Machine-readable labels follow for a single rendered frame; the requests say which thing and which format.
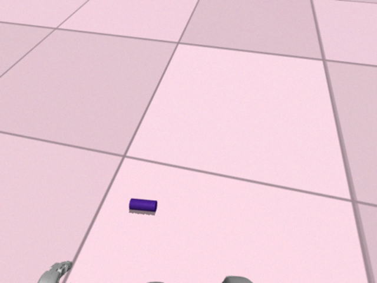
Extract left robot hand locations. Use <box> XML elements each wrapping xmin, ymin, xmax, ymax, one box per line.
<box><xmin>38</xmin><ymin>261</ymin><xmax>72</xmax><ymax>283</ymax></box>

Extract can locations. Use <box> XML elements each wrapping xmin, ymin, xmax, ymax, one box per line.
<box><xmin>129</xmin><ymin>199</ymin><xmax>157</xmax><ymax>212</ymax></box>

